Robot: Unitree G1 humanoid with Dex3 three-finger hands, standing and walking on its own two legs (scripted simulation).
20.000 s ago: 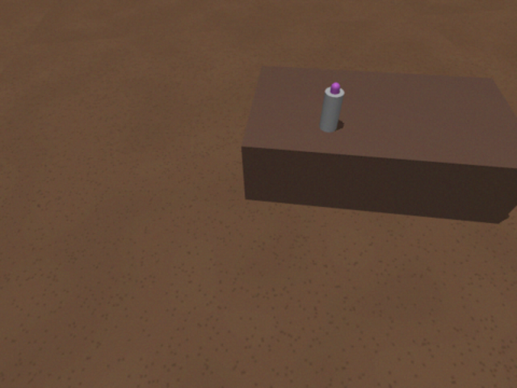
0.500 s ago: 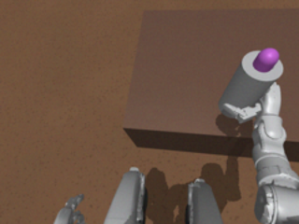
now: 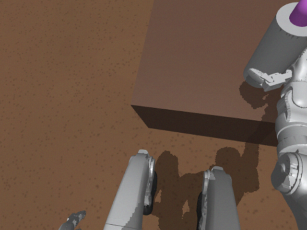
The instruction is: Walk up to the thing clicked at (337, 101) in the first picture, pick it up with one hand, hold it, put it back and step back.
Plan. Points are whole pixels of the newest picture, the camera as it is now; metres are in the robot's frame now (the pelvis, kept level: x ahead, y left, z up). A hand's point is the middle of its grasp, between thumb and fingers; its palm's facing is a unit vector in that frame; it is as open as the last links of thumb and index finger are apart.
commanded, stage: crouch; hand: right
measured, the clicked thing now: (280, 46) +0.53 -0.18 +0.04
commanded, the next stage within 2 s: lower in 0.28 s
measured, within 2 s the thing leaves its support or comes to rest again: neither
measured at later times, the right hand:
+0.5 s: hand (260, 61) +0.56 -0.17 -0.05, palm faces +0.12 +0.99 -0.01, open 10.9 cm
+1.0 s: hand (248, 74) +0.56 -0.17 -0.12, palm faces +0.09 +1.00 -0.03, open 10.9 cm
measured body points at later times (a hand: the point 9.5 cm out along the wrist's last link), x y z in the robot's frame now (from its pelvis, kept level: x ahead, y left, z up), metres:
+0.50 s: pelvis +0.00 +0.00 -0.04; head +0.23 -0.03 +0.35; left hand +0.03 +0.28 -0.15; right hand +0.54 -0.23 -0.05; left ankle +0.10 +0.15 -0.51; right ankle +0.05 -0.12 -0.51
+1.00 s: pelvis -0.01 +0.00 -0.10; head +0.23 -0.03 +0.28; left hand +0.01 +0.29 -0.20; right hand +0.55 -0.22 -0.12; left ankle +0.10 +0.15 -0.51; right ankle +0.05 -0.12 -0.51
